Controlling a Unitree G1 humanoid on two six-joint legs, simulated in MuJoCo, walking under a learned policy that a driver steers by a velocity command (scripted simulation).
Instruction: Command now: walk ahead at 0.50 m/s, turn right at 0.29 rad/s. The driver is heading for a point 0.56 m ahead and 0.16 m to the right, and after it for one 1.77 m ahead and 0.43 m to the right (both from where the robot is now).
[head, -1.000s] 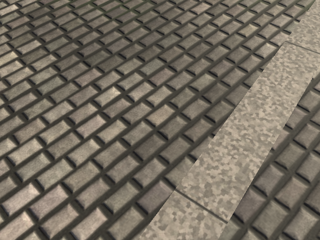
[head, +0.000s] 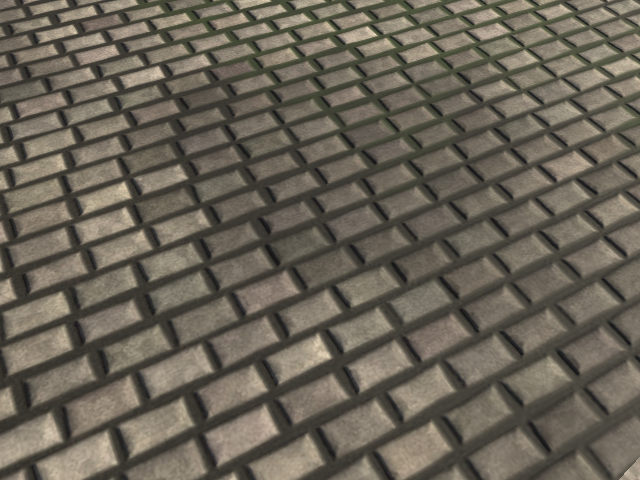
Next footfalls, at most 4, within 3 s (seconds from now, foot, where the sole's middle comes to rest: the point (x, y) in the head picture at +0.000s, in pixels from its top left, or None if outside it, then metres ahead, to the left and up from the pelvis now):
0.34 right None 0.33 -0.17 -0.78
0.82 left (347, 409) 0.65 -0.05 -0.78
1.32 right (493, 357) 0.78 -0.40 -0.78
1.84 left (406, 245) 1.12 -0.23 -0.78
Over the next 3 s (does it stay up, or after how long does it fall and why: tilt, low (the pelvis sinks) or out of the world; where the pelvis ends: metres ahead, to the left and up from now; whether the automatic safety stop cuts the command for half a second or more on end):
stays up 1.59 -0.29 0.00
